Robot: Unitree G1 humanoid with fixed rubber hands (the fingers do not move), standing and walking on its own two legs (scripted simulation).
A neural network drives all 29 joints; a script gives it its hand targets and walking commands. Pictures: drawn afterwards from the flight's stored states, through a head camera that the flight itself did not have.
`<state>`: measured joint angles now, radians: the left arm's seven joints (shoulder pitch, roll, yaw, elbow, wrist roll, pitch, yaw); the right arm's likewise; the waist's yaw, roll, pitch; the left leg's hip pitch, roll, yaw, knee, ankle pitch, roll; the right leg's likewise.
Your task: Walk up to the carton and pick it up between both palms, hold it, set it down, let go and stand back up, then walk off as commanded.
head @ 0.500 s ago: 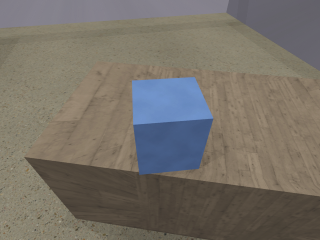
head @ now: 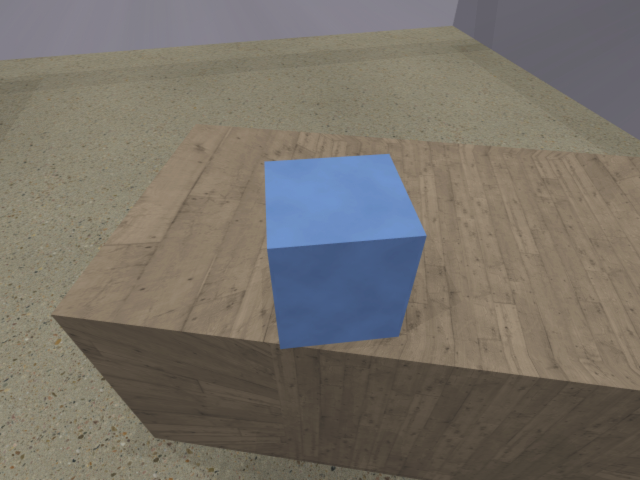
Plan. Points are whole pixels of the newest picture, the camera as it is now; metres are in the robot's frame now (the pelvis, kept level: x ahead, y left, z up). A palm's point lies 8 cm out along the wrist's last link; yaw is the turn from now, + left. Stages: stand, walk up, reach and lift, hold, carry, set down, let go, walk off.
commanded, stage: walk off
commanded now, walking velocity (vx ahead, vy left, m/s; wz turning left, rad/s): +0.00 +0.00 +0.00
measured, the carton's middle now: (334, 252) +0.47 +0.03 +0.00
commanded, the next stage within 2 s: none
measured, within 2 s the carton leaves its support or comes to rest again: neither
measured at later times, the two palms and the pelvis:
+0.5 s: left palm out of the picture -0.02 +0.36 -0.15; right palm out of the picture +0.05 -0.23 -0.11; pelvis -0.07 +0.06 -0.02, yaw +1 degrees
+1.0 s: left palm out of the picture -0.13 +0.37 -0.16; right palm out of the picture +0.01 -0.21 -0.11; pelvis -0.16 +0.06 -0.03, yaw +3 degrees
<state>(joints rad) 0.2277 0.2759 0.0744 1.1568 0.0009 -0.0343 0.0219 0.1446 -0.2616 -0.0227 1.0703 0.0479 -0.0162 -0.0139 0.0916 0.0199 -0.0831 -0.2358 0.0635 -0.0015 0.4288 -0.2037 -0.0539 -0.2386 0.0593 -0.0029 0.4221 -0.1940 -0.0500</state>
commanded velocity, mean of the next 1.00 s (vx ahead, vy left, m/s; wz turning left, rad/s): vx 0.00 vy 0.00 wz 0.00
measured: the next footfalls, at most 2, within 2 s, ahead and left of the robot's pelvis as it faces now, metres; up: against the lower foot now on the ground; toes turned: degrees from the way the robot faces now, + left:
left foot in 0.42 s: -0.03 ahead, +0.12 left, +0.00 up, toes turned +0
right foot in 1.24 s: -0.14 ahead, -0.08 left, +0.00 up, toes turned +7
